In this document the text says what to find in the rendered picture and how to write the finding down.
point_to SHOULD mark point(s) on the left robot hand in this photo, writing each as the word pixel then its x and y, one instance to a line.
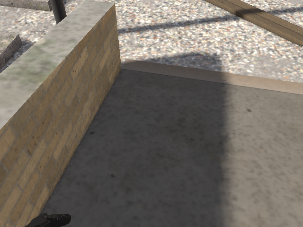
pixel 53 220

